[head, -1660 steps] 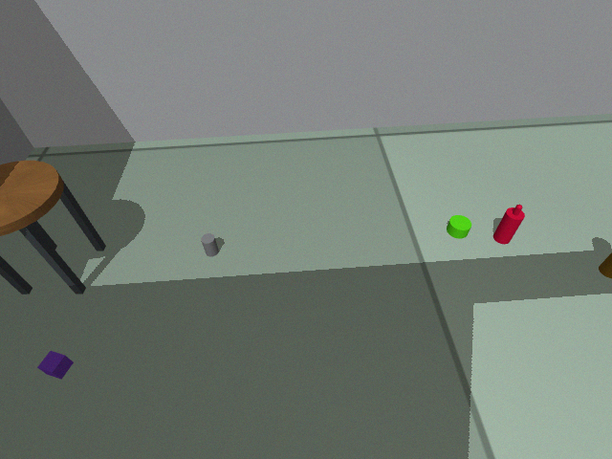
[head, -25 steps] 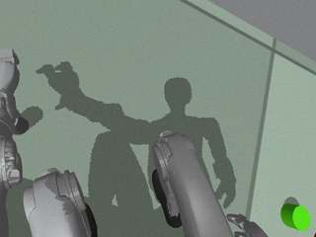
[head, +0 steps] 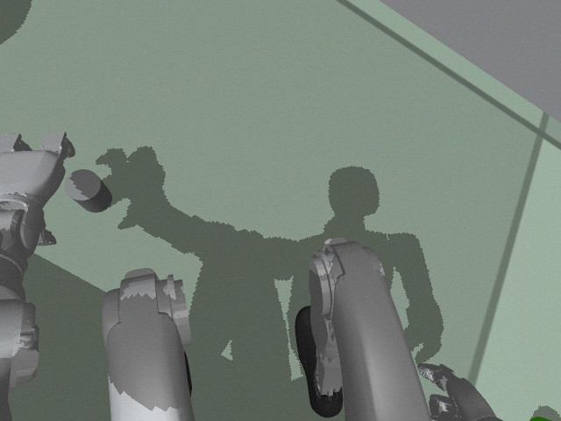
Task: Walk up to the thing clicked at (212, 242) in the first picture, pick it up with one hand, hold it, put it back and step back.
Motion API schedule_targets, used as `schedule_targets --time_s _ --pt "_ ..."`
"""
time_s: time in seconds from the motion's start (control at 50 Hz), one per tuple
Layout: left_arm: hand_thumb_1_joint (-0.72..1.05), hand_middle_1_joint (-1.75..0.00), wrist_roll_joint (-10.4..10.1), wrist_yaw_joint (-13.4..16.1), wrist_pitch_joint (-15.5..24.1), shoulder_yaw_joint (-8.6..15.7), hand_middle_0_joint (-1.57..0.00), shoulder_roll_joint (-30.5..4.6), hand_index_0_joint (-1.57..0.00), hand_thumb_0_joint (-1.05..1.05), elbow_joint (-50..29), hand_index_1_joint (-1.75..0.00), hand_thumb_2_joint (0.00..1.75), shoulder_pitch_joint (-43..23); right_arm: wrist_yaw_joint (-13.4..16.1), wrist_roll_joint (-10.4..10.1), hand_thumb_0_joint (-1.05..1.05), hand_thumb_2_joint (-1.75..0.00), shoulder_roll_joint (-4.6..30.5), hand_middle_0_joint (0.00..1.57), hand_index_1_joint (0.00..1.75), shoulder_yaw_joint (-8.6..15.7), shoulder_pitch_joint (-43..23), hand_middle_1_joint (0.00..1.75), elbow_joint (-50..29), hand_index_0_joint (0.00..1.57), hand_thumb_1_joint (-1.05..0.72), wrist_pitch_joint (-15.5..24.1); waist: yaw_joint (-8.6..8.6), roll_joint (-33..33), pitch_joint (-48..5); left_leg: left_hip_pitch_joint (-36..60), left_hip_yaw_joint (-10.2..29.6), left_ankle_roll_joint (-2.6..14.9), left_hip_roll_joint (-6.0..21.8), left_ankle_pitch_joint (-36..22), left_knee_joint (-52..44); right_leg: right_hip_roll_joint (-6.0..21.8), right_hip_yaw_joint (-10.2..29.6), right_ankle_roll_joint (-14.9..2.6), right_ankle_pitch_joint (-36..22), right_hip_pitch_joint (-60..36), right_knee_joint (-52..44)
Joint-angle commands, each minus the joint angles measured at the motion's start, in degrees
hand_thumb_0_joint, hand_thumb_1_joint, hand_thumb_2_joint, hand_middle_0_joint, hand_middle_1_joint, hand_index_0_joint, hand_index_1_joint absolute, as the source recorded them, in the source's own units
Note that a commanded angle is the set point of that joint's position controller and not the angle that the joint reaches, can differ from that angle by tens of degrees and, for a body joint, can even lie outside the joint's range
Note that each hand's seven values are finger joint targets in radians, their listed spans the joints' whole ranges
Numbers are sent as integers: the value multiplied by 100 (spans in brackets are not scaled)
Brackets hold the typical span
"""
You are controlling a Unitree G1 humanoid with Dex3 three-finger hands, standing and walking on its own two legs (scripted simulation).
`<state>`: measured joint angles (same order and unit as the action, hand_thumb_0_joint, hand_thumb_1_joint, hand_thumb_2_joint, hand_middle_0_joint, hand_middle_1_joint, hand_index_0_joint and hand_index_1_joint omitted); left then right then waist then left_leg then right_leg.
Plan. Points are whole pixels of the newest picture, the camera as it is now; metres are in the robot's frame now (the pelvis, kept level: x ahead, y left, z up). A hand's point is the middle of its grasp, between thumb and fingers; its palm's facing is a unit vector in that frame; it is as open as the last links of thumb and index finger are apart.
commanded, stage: rest palm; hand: left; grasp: from above
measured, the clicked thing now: (90, 192) +0.49 +0.27 -0.29
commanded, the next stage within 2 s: close in 1.28 s
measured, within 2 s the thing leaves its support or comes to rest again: neither
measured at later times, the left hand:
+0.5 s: hand (74, 186) +0.48 +0.27 -0.23, palm faces -0.46 -0.07 -0.89, open 14.0 cm
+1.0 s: hand (83, 190) +0.48 +0.27 -0.25, palm faces -0.44 -0.08 -0.90, open 13.9 cm
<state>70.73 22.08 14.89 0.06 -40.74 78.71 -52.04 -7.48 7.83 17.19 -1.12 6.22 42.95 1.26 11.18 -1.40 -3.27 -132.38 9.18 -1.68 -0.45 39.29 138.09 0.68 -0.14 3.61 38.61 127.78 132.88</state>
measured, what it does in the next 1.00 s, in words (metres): stands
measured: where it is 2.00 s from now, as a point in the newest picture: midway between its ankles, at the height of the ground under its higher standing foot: (251, 398)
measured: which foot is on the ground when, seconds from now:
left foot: down 0.00-1.00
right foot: down 0.00-1.00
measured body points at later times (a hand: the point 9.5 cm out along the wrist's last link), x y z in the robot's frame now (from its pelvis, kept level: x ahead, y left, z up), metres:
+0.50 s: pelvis +0.00 +0.00 -0.02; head +0.27 +0.07 +0.33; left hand +0.50 +0.28 -0.18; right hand -0.01 -0.26 -0.11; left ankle +0.08 +0.13 -0.30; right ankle +0.10 -0.15 -0.30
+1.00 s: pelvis +0.01 +0.00 -0.03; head +0.27 +0.09 +0.32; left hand +0.50 +0.27 -0.20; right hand +0.04 -0.27 -0.10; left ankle +0.08 +0.13 -0.30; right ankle +0.10 -0.15 -0.30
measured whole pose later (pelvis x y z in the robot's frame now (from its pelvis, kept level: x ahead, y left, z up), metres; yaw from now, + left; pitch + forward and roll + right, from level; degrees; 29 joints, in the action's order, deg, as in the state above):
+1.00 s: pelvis +0.01 +0.00 -0.03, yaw -5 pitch +31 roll -12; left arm 76.8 34.2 12.3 7.9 -50.2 96.9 -59.6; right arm -14.6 14.3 18.3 -9.2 6.0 41.6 10.1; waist 20.2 -4.1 4.5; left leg -135.2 13.8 -2.0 0.1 42.0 145.6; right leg -1.6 -3.1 4.6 38.7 129.9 136.9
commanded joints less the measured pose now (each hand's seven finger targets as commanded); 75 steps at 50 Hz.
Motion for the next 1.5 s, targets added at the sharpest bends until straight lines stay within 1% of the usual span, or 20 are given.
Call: schedule_targets --time_s 0.0,0.06,0.16,0.28,0.38,0.44,0.48,0.54,0.58,0.6,0.92,1.02,1.04,1.1,1.12,1.14,1.16,1.3,1.4,1.48 --pt "-46 -103 338 594 -117 68 -13 -917 -13 0 243 -102 104 -2532 56 49 0 -90 1383 20 30 285 1453 30 131 20 -90 86 727 1602 -2978 2817 -601 251 -48 -626 -1460 -168 -984 -521 -920 -996 -1289" --pt "-48 -103 499 744 -278 317 -9 -1270 -10 0 557 -101 96 -2629 24 95 0 -90 1438 20 30 192 1357 30 72 20 -90 152 618 1734 -3252 2961 -600 252 -60 -884 -1473 -138 -997 -489 -1163 -1145 -1134" --pt "-50 -103 641 897 -492 499 -6 -1434 -8 0 1074 -102 95 -2605 -97 208 0 -90 1502 20 30 88 1160 30 -167 20 -90 270 769 2230 -3320 3159 -481 205 -33 -967 -1514 -150 -1056 -490 -1234 -1024 -889" --pt "-50 -103 575 1024 -559 806 -6 -1925 -7 0 795 -101 95 -2780 -227 324 0 -90 1539 20 30 -62 1276 30 -227 20 -90 407 833 2274 -3363 2881 -613 290 -46 -916 -1188 -198 -1015 -485 -1235 -1265 -876" --pt "-52 -102 359 989 -451 785 -6 -1870 -6 0 896 -101 96 -2459 -320 394 0 -90 1583 20 30 -132 1407 30 -139 20 -90 549 927 2171 -3324 2742 -572 304 -23 -919 -1032 -246 -1065 -453 -1251 -1446 -881" --pt "-52 -100 286 980 -350 1108 -6 -2277 -6 0 668 -100 97 -2282 -341 453 0 -90 1626 20 30 -153 1476 30 -187 20 -89 560 811 2085 -3557 2584 -553 313 -15 -1001 -987 -259 -1069 -454 -1320 -1780 -865" --pt "-52 -101 295 917 -285 957 -6 -2114 -6 0 757 -100 97 -2339 -383 505 0 -90 1627 20 30 -181 1542 30 -126 20 -90 596 958 2093 -3430 2569 -541 300 2 -1035 -877 -277 -1097 -459 -1402 -1702 -821" --pt "-51 -100 336 937 -214 1132 -7 -2347 -7 0 884 -99 97 -2116 -421 546 0 -90 1692 20 30 -179 1692 30 -23 20 -89 602 938 2095 -3341 2580 -508 289 21 -1154 -810 -303 -1145 -456 -1528 -1810 -790" --pt "-51 -99 337 928 -179 920 -8 -2077 -8 0 867 -99 98 -2131 -467 557 0 -90 1646 20 30 -233 1613 30 -71 20 -89 633 932 2124 -3286 2619 -494 261 18 -1225 -842 -310 -1168 -465 -1572 -1789 -773" --pt "-49 -101 347 967 -158 1062 -9 -2308 -9 0 917 -101 99 -2185 -483 597 0 -90 1670 20 30 -242 1657 30 22 20 -89 648 995 2109 -3200 2527 -504 290 34 -1131 -751 -326 -1163 -451 -1564 -1815 -794" --pt "-50 -99 534 1469 -276 890 -8 -2284 -8 0 1046 -99 99 -2439 -675 649 0 -90 1839 20 30 -315 1321 30 -31 20 -90 882 1110 2376 -3005 2859 -438 237 72 -1131 -741 -368 -1287 -438 -1563 -1646 -733" --pt "-51 -100 401 1492 -354 780 -7 -2108 -7 0 1365 -100 97 -2367 -733 642 0 -90 1832 20 30 -350 1210 30 -37 20 -90 936 1133 2394 -2918 2698 -375 231 87 -1071 -794 -386 -1314 -449 -1503 -1630 -737" --pt "-50 -100 400 1463 -372 823 -7 -2185 -7 0 1488 -100 96 -2468 -738 668 0 -90 1883 20 30 -358 1199 30 -85 20 -90 969 1234 2222 -2768 2602 -356 246 86 -971 -731 -365 -1341 -438 -1440 -1533 -713" --pt "-51 -100 407 1431 -403 1060 -8 -2479 -8 0 1400 -100 99 -2226 -723 657 0 -90 1945 20 30 -331 1333 30 -48 20 -90 924 1104 2237 -2858 2557 -353 254 81 -1052 -787 -383 -1302 -451 -1478 -1744 -779" --pt "-52 -99 349 1384 -401 760 -8 -2104 -8 0 1383 -100 99 -2308 -730 634 0 -90 1860 20 30 -405 1171 30 -179 20 -90 950 1112 2263 -2909 2634 -359 239 72 -1088 -793 -382 -1299 -457 -1506 -1752 -771" --pt "-51 -101 353 1387 -391 897 -7 -2284 -7 0 1453 -101 97 -2334 -739 682 0 -90 1898 20 30 -406 1267 30 -48 20 -90 956 1241 2253 -2851 2675 -330 251 99 -1116 -725 -377 -1337 -433 -1559 -1749 -729" --pt "-50 -101 354 1350 -362 725 -7 -2104 -7 0 1390 -100 96 -2496 -759 690 0 -90 1905 20 30 -431 1226 30 -140 20 -90 991 1294 2278 -2750 2657 -316 239 86 -1086 -739 -370 -1350 -430 -1524 -1641 -694" --pt "-49 -102 389 1362 -145 1005 -9 -2586 -8 0 1385 -102 99 -2339 -746 708 0 -90 1990 20 30 -482 1261 30 -118 20 -90 974 1222 2262 -2714 2622 -241 225 105 -991 -775 -400 -1392 -438 -1411 -1763 -736" --pt "-37 -102 502 1438 -48 863 -13 -2510 -16 0 1497 -99 88 -2391 -792 783 0 -90 2009 20 30 -557 1233 30 -127 20 -89 1010 1354 2359 -2545 2656 -235 208 120 -996 -684 -414 -1435 -416 -1456 -1677 -657" --pt "-31 -101 525 1582 -74 749 -18 -2415 -21 0 1561 -98 88 -2258 -803 805 0 -90 2004 20 30 -602 1140 30 -97 20 -89 1079 1255 2386 -2585 2734 -217 184 130 -1045 -719 -452 -1450 -424 -1491 -1711 -711"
